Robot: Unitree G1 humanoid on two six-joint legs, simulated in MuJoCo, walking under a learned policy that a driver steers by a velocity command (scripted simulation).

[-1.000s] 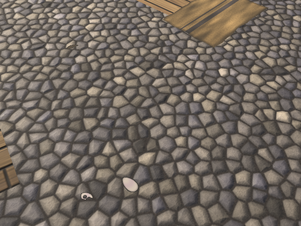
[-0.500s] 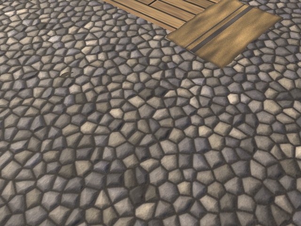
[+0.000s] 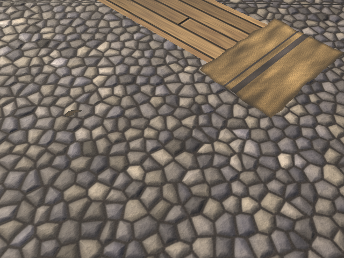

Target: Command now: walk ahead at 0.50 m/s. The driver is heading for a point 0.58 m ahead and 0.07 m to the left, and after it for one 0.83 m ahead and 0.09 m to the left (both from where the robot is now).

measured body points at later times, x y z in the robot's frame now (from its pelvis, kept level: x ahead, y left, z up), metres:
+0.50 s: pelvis +0.21 -0.02 +0.00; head +0.24 -0.04 +0.45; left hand +0.36 +0.24 -0.11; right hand +0.27 -0.30 -0.15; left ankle +0.12 +0.10 -0.67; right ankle +0.32 -0.12 -0.73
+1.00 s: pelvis +0.34 +0.05 +0.02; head +0.34 +0.10 +0.47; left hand +0.46 +0.35 -0.10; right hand +0.36 -0.21 -0.10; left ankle +0.26 +0.12 -0.73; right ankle +0.47 -0.10 -0.66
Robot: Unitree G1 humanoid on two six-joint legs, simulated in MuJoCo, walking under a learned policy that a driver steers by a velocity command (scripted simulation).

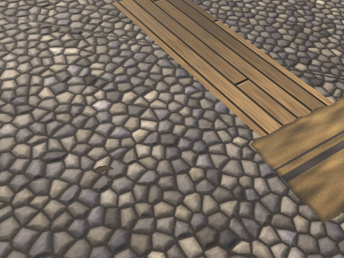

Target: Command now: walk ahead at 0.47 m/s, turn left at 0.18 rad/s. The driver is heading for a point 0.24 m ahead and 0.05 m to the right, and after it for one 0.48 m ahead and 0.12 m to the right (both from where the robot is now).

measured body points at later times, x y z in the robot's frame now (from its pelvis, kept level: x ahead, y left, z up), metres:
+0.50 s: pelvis +0.30 -0.06 -0.01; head +0.33 -0.06 +0.43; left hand +0.43 +0.19 -0.15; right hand +0.37 -0.35 -0.13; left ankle +0.33 +0.09 -0.67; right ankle +0.32 -0.13 -0.75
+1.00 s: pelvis +0.47 -0.05 -0.02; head +0.49 -0.05 +0.43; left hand +0.60 +0.20 -0.16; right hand +0.54 -0.32 -0.15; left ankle +0.58 +0.03 -0.75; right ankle +0.43 -0.18 -0.75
